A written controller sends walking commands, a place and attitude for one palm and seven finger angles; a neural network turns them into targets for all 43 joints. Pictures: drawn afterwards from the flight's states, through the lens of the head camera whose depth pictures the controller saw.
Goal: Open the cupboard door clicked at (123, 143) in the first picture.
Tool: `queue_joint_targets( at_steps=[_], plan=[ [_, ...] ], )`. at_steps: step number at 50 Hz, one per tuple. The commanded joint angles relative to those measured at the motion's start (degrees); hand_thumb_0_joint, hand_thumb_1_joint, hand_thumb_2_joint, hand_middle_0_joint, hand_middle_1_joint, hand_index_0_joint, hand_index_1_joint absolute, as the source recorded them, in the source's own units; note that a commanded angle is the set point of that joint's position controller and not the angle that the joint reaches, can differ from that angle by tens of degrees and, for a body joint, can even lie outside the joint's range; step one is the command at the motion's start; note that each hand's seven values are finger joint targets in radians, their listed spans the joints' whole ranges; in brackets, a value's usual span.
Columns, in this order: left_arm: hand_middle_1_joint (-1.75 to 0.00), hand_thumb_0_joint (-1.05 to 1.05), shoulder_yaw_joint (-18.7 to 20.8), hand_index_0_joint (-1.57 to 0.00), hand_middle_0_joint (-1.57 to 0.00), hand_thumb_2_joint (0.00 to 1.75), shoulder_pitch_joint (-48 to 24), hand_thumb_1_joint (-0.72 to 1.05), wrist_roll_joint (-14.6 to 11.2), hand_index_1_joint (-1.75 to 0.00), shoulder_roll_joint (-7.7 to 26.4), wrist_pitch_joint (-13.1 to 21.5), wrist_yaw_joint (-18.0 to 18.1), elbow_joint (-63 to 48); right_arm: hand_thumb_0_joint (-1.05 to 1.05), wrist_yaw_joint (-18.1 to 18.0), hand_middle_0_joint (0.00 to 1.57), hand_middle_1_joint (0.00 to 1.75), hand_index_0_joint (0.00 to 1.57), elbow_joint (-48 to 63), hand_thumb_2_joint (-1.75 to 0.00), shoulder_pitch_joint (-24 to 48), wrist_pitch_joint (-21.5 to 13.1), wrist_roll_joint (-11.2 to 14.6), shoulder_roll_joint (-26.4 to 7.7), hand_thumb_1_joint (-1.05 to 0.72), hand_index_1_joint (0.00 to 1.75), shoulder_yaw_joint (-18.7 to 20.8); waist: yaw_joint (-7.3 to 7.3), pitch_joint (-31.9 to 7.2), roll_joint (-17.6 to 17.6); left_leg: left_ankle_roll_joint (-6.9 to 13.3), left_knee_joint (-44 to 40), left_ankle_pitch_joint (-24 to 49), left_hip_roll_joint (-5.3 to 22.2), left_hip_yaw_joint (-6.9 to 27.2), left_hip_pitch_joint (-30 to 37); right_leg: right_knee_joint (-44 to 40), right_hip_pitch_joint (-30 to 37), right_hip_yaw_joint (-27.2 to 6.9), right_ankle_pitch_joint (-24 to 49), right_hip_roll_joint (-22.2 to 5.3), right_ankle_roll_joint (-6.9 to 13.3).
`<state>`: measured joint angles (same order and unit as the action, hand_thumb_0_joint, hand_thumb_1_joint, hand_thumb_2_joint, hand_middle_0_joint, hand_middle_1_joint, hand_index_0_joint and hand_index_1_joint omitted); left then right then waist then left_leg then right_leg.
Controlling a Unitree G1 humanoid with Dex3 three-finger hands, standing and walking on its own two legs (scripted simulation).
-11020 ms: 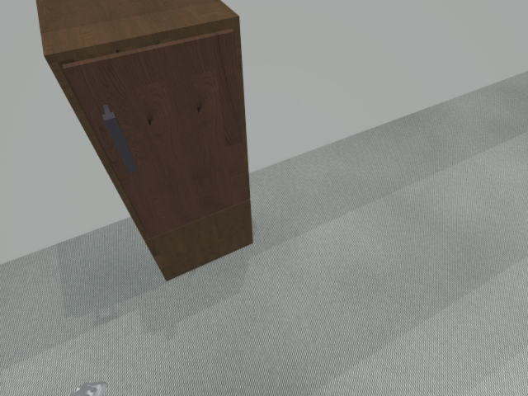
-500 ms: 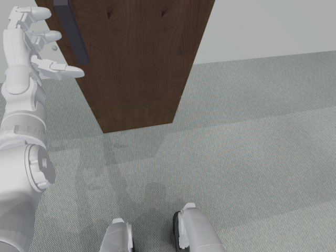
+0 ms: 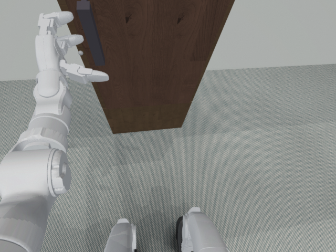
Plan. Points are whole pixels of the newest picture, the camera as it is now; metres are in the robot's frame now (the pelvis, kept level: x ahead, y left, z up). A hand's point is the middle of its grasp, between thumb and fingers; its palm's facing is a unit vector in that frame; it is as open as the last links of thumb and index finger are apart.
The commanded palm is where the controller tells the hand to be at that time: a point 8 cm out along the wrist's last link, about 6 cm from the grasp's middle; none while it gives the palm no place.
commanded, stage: slide the fingers in behind the handle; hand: left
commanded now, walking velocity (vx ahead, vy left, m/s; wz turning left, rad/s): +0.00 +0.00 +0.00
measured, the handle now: (93, 31) +0.60 +0.14 +0.08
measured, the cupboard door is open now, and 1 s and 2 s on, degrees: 0 0 0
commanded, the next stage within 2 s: move the hooked fingers beside the handle in 0.40 s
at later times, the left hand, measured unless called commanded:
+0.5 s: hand (81, 53) +0.54 +0.16 +0.07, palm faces +0.13 -0.99 -0.02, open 15.0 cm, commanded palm +0.53 +0.15 +0.07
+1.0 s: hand (79, 53) +0.54 +0.16 +0.07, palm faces +0.11 -0.99 -0.02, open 14.9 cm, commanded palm +0.53 +0.17 +0.06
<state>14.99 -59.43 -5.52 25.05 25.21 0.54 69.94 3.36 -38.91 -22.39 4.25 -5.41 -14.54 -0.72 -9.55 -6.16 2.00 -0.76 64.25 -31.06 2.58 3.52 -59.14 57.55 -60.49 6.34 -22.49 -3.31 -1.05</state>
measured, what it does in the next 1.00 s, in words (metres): stands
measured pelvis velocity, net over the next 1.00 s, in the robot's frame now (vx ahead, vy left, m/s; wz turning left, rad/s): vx -0.01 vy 0.00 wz -0.01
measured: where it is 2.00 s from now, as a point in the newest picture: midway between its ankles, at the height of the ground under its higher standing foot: outside the picture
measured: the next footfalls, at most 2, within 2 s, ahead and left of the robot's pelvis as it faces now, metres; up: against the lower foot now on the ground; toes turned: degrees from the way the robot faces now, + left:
none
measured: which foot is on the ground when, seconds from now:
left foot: down 0.00-1.00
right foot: down 0.00-1.00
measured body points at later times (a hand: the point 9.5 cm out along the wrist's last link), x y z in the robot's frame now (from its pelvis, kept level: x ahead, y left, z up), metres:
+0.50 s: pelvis -0.01 +0.00 -0.01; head +0.15 +0.03 +0.41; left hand +0.53 +0.21 +0.07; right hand -0.04 -0.26 -0.11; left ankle -0.02 +0.12 -0.66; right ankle +0.04 -0.14 -0.66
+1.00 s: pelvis -0.01 +0.00 +0.00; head +0.16 +0.02 +0.42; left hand +0.53 +0.22 +0.07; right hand -0.03 -0.26 -0.11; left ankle -0.02 +0.12 -0.66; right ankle +0.04 -0.14 -0.66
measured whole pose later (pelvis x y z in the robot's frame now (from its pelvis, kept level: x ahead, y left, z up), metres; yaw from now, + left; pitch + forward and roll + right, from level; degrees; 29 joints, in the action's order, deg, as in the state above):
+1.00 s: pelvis -0.01 +0.00 +0.00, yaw +0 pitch +26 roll -4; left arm 17.6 -60.7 -3.8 27.1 26.1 -1.1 71.9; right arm 2.9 -38.4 -22.7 3.5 -5.1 -14.9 -1.6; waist -10.9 -5.8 2.0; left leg -0.3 65.0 -30.8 2.4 2.8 -60.3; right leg 58.1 -61.9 5.3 -21.9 -3.3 -1.4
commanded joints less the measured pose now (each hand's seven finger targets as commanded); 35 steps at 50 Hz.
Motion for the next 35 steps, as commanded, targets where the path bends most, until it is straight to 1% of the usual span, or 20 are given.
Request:
queue_joint_targets(
  at_steps=[1, 2, 4, 5, 6, 9, 13, 15, 17, 19, 20, 21, 23, 24, 25, 26, 27, 29, 32, 35],
  plan=[
    [-1.2, 0.0, -8.01, -0.3, -0.3, 0.3, -36.58, -0.5, 4.37, -1.2, -4.88, 4.67, -4.34, -13.14, 0.0, -0.79, 0.2, 0.3, 0.2, 0.27, -0.9, -12.89, -0.46, -0.15, -10.26, -0.9, 0.3, 3.46, -9.63, -28.04, 10.67, 0.4, -6.12, 28.62, -1.47, 1.85, 25.98, -4.2, 7.9, -1.02, 16.06, 5.12, 2.4],
    [-1.2, 0.0, -6.94, -0.3, -0.3, 0.3, -36.76, -0.5, 4.7, -1.2, -3.11, 4.64, -3.99, -12.36, 0.0, -0.84, 0.2, 0.3, 0.2, 0.21, -0.9, -12.72, -0.56, -0.11, -10.45, -0.9, 0.3, 3.4, -9.49, -26.98, 10.09, 0.64, -6.18, 26.35, -1.71, 1.45, 24.25, -4.46, 8.32, -1.31, 15.21, 5.01, 2.4],
    [-1.2, 0.0, -5.52, -0.3, -0.3, 0.3, -37.44, -0.5, 5.46, -1.2, -0.75, 4.94, -3.62, -12.79, 0.0, -1.02, 0.2, 0.3, 0.2, 0.61, -0.9, -13.06, -0.75, -0.25, -10.63, -0.9, 0.3, 3.36, -9.37, -28.77, 10.14, 1.01, -6.0, 25.83, -1.98, 1.29, 23.5, -4.0, 9.35, -1.62, 15.45, 4.86, 2.45],
    [-1.2, 0.0, -5.73, -0.3, -0.3, 0.3, -37.88, -0.5, 5.8, -1.2, -0.54, 5.16, -3.72, -13.06, 0.0, -0.92, 0.2, 0.3, 0.2, 0.63, -0.9, -12.93, -0.85, -0.26, -10.36, -0.9, 0.3, 3.2, -9.05, -30.04, 11.64, 0.84, -6.0, 26.64, -2.02, 1.39, 24.1, -3.72, 9.47, -1.6, 15.79, 4.79, 2.53],
    [-1.2, 0.0, -5.49, -0.3, -0.3, 0.3, -36.68, -0.5, 5.91, -1.2, -0.42, 4.96, -3.82, -11.97, 0.0, -0.88, 0.2, 0.3, 0.2, 0.62, -0.9, -12.93, -0.82, -0.19, -10.36, -0.9, 0.3, 3.22, -8.89, -30.02, 11.32, 0.84, -5.81, 26.76, -2.05, 1.2, 24.1, -3.74, 9.45, -1.64, 15.83, 4.81, 2.54],
    [-1.2, 0.0, -7.05, -0.3, -0.3, 0.3, -37.42, -0.5, 5.55, -1.2, -2.57, 4.93, -4.27, -12.52, 0.0, -0.84, 0.2, 0.3, 0.2, 0.89, -0.9, -12.93, -0.96, -0.21, -10.3, -0.9, 0.3, 3.16, -9.45, -29.31, 12.45, 0.63, -6.11, 27.65, -1.75, 1.74, 25.79, -3.77, 7.54, -1.23, 15.02, 4.86, 2.61],
    [-1.2, 0.0, -7.33, -0.3, -0.3, 0.3, -38.72, -0.5, 5.57, -1.2, -2.73, 4.17, -4.13, -11.46, 0.0, -0.92, 0.2, 0.3, 0.2, 0.76, -0.9, -12.81, -1.03, -0.22, -10.61, -0.9, 0.3, 3.12, -9.94, -28.51, 11.16, 0.64, -6.26, 24.62, -1.77, 2.07, 24.46, -3.82, 6.74, -1.18, 13.14, 4.85, 2.5],
    [-1.2, 0.0, -7.25, -0.3, -0.3, 0.3, -39.51, -0.5, 5.58, -1.2, -2.69, 4.3, -3.87, -12.18, 0.0, -0.87, 0.2, 0.3, 0.2, 0.68, -0.9, -13.08, -1.3, -0.34, -10.64, -0.9, 0.3, 3.18, -9.64, -30.48, 13.3, 0.28, -6.14, 25.76, -1.82, 2.34, 26.25, -3.51, 5.93, -0.98, 13.15, 4.78, 2.6],
    [-1.2, 0.0, -7.21, -0.3, -0.3, 0.3, -39.42, -0.5, 5.56, -1.2, -2.69, 4.05, -3.77, -11.53, 0.0, -0.93, 0.2, 0.3, 0.2, 0.51, -0.9, -13.11, -1.36, -0.35, -10.76, -0.9, 0.3, 3.27, -9.99, -29.59, 11.57, 0.43, -5.97, 24.74, -1.78, 2.24, 25.2, -3.74, 6.01, -1.07, 12.91, 4.78, 2.49],
    [-1.2, 0.0, -7.24, -0.3, -0.3, 0.3, -40.36, -0.5, 5.4, -1.2, -2.97, 3.92, -3.54, -11.15, 0.0, -1.01, 0.2, 0.3, 0.2, 0.43, -0.9, -13.28, -1.59, -0.44, -10.84, -0.9, 0.3, 3.09, -10.4, -28.36, 12.3, 0.44, -6.45, 23.78, -1.76, 2.51, 25.13, -3.69, 5.08, -0.83, 12.03, 4.81, 2.61],
    [-1.2, 0.0, -7.07, -0.3, -0.3, 0.3, -40.78, -0.5, 5.5, -1.2, -2.13, 4.3, -3.5, -12.91, 0.0, -0.93, 0.2, 0.3, 0.2, 0.47, -0.9, -13.28, -1.59, -0.49, -10.92, -0.9, 0.3, 3.09, -9.6, -30.06, 13.84, 0.1, -6.51, 25.35, -1.71, 2.69, 26.37, -3.47, 5.39, -0.93, 12.52, 4.71, 2.71],
    [-1.2, 0.0, -8.4, -0.3, -0.3, 0.3, -40.63, -0.5, 5.51, -1.2, -4.24, 4.38, -3.59, -13.33, 0.0, -0.8, 0.2, 0.3, 0.2, 0.47, -0.9, -13.36, -1.61, -0.57, -10.7, -0.9, 0.3, 3.23, -9.77, -31.36, 14.28, -0.1, -6.33, 27.11, -1.66, 2.87, 28.0, -3.39, 5.12, -0.75, 13.16, 4.78, 2.73],
    [-1.2, 0.0, -7.75, -0.3, -0.3, 0.3, -39.73, -0.5, 5.27, -1.2, -3.67, 4.32, -3.47, -13.16, 0.0, -0.66, 0.2, 0.3, 0.2, 0.42, -0.9, -13.63, -1.62, -0.61, -10.82, -0.9, 0.3, 3.36, -9.63, -31.91, 12.94, -0.07, -5.97, 27.45, -1.67, 2.66, 27.6, -3.48, 6.01, -0.79, 13.79, 4.92, 2.65],
    [-1.2, 0.0, -7.58, -0.3, -0.3, 0.3, -40.12, -0.5, 5.08, -1.2, -3.58, 4.44, -3.45, -13.09, 0.0, -0.7, 0.2, 0.3, 0.2, 0.36, -0.9, -13.76, -1.65, -0.66, -10.8, -0.9, 0.3, 3.34, -10.03, -31.6, 13.33, -0.03, -5.98, 27.66, -1.64, 2.59, 27.64, -3.5, 5.94, -0.76, 14.05, 4.96, 2.66],
    [-1.2, 0.0, -7.14, -0.3, -0.3, 0.3, -39.63, -0.5, 5.19, -1.2, -2.65, 4.48, -3.52, -12.45, 0.0, -0.71, 0.2, 0.3, 0.2, 0.25, -0.9, -13.58, -1.57, -0.52, -10.91, -0.9, 0.3, 3.22, -9.52, -30.73, 12.26, -0.04, -6.21, 26.29, -1.68, 2.68, 26.45, -3.54, 6.28, -0.79, 13.34, 4.94, 2.66],
    [-1.2, 0.0, -7.3, -0.3, -0.3, 0.3, -39.43, -0.5, 5.18, -1.2, -2.88, 4.46, -3.45, -12.1, 0.0, -0.78, 0.2, 0.3, 0.2, 0.26, -0.9, -13.59, -1.48, -0.47, -10.9, -0.9, 0.3, 3.2, -9.74, -29.79, 11.45, 0.06, -6.58, 26.13, -1.6, 2.78, 26.23, -3.76, 6.37, -0.72, 13.21, 4.96, 2.65],
    [-1.2, 0.0, -7.43, -0.3, -0.3, 0.3, -39.73, -0.5, 5.12, -1.2, -3.13, 4.68, -3.46, -13.1, 0.0, -0.68, 0.2, 0.3, 0.2, 0.46, -0.9, -13.41, -1.55, -0.49, -10.77, -0.9, 0.3, 3.2, -9.42, -29.81, 12.46, 0.13, -6.74, 25.52, -1.75, 2.45, 26.18, -3.95, 6.68, -0.79, 13.0, 4.96, 2.65],
    [-1.2, 0.0, -6.08, -0.3, -0.3, 0.3, -38.96, -0.5, 5.18, -1.2, -1.08, 4.88, -3.34, -12.73, 0.0, -0.77, 0.2, 0.3, 0.2, 0.69, -0.9, -13.52, -1.54, -0.45, -11.06, -0.9, 0.3, 3.08, -9.11, -30.14, 12.02, 0.19, -6.85, 25.0, -1.81, 2.55, 25.74, -3.68, 6.94, -0.8, 12.63, 4.96, 2.78],
    [-1.2, 0.0, -5.82, -0.3, -0.3, 0.3, -39.07, -0.5, 5.45, -1.2, -0.47, 4.79, -3.24, -11.88, 0.0, -0.82, 0.2, 0.3, 0.2, 0.53, -0.9, -13.25, -1.6, -0.29, -10.93, -0.9, 0.3, 2.9, -9.32, -28.05, 11.93, 0.41, -7.08, 23.4, -1.85, 2.14, 24.36, -4.15, 6.86, -1.02, 12.05, 4.9, 2.62],
    [-1.2, 0.0, -3.54, -0.3, -0.3, 0.3, -36.67, -0.5, 5.13, -1.2, 2.03, 5.3, -3.65, -11.97, 0.0, -0.85, 0.2, 0.3, 0.2, 0.96, -0.9, -13.36, -1.66, -0.22, -10.98, -0.9, 0.3, 2.84, -8.13, -30.48, 11.81, 0.38, -6.97, 24.97, -1.91, 1.91, 24.76, -3.94, 8.72, -1.13, 13.12, 4.92, 2.71]
  ],
)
